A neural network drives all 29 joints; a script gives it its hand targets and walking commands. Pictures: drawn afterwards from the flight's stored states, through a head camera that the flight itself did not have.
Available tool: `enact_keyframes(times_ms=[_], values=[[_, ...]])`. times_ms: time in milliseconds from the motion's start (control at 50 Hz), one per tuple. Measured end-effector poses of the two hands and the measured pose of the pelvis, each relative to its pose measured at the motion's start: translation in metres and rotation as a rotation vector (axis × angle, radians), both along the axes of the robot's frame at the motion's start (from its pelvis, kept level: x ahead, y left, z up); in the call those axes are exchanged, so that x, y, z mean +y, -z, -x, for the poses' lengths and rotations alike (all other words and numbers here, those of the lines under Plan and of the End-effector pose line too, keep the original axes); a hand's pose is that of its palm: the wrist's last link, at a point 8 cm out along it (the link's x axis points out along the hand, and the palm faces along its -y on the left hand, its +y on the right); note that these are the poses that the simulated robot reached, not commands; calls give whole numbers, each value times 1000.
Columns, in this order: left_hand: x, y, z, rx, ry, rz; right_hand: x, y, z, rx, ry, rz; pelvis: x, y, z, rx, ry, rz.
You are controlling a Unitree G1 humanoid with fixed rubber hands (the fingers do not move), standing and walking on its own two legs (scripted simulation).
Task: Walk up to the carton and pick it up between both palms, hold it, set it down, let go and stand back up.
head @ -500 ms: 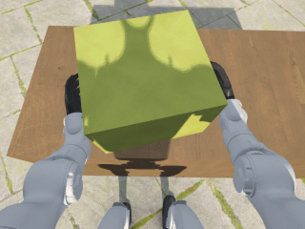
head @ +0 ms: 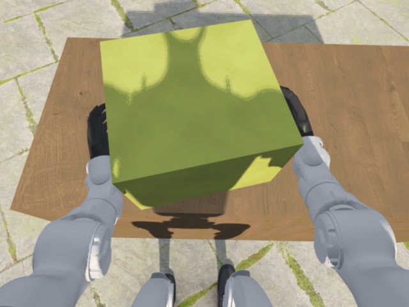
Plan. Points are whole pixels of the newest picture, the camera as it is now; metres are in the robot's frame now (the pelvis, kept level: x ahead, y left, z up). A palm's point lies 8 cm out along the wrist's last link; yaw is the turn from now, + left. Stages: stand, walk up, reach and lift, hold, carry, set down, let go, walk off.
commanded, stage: reach and lift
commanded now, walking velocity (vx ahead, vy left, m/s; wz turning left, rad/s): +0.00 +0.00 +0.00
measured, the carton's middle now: (193, 118) +0.47 +0.04 -0.01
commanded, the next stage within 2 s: none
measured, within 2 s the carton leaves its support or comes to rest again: leaves its support in 0.52 s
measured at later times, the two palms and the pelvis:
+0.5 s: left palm (86, 166) +0.36 +0.24 -0.01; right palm (292, 147) +0.40 -0.15 +0.02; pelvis -0.02 +0.01 +0.00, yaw +0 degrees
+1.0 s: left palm (54, 135) +0.36 +0.24 +0.11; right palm (316, 138) +0.37 -0.15 +0.11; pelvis -0.03 +0.00 +0.02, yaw +1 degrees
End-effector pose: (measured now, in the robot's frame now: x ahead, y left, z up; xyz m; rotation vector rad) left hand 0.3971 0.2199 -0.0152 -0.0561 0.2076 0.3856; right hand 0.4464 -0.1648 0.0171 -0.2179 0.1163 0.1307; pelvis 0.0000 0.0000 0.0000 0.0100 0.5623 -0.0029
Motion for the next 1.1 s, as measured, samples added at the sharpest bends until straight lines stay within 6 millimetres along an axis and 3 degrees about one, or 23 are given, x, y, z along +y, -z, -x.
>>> enact_keyframes(times_ms=[380,640,820,1100], values=[[12,-1,33,30,10,19,12,1,37,40,19,-4,6,2,14,-44,-16,20],[21,-19,48,74,41,8,19,-10,61,96,53,-36,10,0,25,-113,-18,27],[20,-58,45,52,70,-24,18,-42,70,88,90,-115,9,-3,32,-186,-19,25],[16,-157,34,44,80,-33,13,-117,67,99,112,-168,1,-25,23,-335,-31,0]])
